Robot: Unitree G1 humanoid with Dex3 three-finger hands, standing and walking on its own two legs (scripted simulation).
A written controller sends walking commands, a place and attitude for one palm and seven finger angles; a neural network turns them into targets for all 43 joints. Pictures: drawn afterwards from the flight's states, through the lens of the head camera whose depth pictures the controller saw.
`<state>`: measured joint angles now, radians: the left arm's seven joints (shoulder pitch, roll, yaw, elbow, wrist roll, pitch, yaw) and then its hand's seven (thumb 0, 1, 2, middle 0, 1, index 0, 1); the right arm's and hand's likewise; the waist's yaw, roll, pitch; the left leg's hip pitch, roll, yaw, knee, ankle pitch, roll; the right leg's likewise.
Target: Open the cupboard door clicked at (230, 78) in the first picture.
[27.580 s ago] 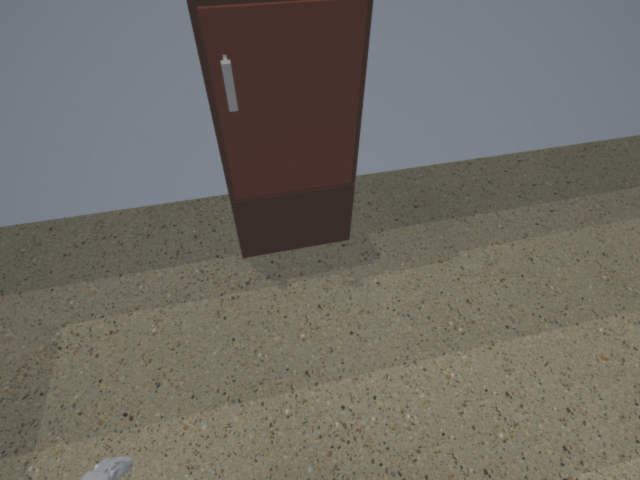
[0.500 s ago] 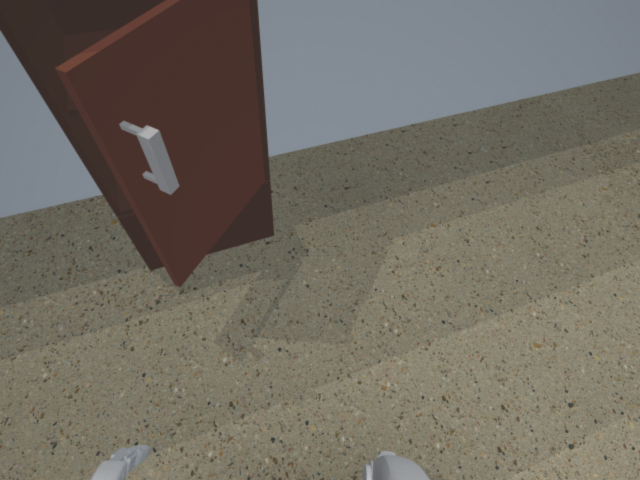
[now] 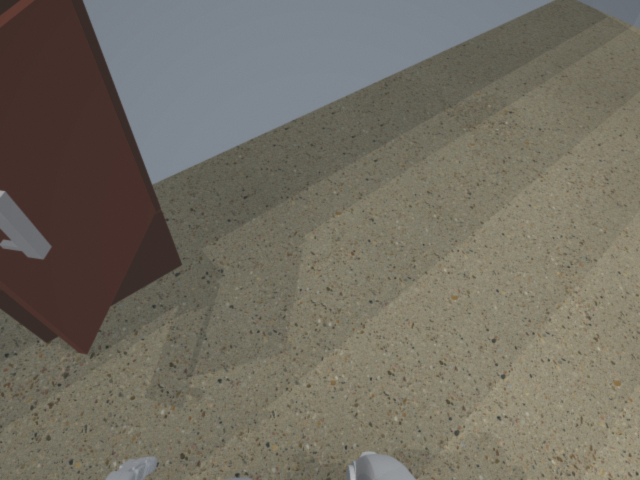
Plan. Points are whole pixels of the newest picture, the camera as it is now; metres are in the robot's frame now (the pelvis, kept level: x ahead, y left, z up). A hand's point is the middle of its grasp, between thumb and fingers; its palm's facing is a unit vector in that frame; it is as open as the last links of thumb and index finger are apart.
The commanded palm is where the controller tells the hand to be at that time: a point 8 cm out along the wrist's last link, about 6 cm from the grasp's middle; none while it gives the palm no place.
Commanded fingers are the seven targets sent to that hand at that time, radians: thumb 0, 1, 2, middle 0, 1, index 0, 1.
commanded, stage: walk to a spot facing it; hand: left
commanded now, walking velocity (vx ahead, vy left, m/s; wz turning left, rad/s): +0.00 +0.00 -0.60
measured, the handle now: (2, 224) +0.41 +0.47 +0.00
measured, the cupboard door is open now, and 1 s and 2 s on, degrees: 42 42 42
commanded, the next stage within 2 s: turn to face it in 1.86 s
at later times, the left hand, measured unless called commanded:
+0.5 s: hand (210, 473) +0.14 +0.15 -0.16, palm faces -0.26 -0.94 -0.23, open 7.3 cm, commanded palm none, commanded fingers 0.00 0.90 0.90 -0.20 -0.30 -0.20 -0.30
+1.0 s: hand (331, 278) +0.46 -0.01 -0.15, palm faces -0.60 -0.78 -0.18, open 7.3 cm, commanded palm none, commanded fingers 0.00 0.90 0.90 -0.20 -0.30 -0.20 -0.30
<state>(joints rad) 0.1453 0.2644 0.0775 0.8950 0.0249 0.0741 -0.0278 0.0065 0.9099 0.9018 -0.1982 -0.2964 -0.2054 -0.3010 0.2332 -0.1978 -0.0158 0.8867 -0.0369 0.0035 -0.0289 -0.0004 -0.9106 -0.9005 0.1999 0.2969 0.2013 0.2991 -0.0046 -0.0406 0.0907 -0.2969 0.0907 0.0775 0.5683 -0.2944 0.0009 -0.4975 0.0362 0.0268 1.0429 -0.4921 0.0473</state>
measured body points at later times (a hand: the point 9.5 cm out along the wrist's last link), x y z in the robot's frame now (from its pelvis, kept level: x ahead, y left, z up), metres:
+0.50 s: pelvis +0.05 -0.04 +0.01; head +0.09 -0.05 +0.46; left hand +0.16 +0.20 -0.14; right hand +0.08 -0.32 -0.13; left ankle +0.13 +0.10 -0.68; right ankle -0.01 -0.14 -0.74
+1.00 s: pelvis +0.22 -0.08 +0.00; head +0.27 -0.10 +0.45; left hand +0.49 +0.03 -0.13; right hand +0.02 -0.23 -0.13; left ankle +0.19 +0.07 -0.74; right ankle +0.25 -0.25 -0.69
